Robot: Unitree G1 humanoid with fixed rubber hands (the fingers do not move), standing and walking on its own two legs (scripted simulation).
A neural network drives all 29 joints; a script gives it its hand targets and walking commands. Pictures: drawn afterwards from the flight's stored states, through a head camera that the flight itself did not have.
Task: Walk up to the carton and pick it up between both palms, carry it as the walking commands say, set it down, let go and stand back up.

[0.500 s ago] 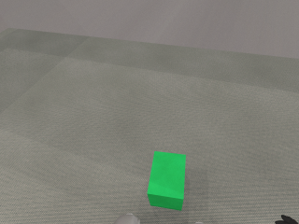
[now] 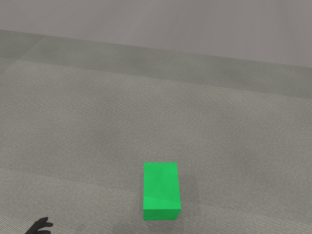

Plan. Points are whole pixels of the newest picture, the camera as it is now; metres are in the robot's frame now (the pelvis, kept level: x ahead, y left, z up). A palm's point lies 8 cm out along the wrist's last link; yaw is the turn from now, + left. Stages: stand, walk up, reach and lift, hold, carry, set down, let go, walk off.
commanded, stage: walk up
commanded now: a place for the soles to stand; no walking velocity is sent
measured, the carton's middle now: (160, 191) +0.46 -0.03 -0.63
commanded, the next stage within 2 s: reach and lift in 1.76 s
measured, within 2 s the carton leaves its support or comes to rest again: neither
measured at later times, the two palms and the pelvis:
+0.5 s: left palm out of the picture +0.14 +0.30 -0.07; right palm out of the picture +0.11 -0.36 -0.07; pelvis +0.01 -0.02 +0.01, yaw -2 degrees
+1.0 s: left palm out of the picture +0.14 +0.27 -0.08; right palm out of the picture +0.07 -0.42 -0.07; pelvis +0.00 -0.06 +0.01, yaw -4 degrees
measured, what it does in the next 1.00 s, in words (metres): shifts its weight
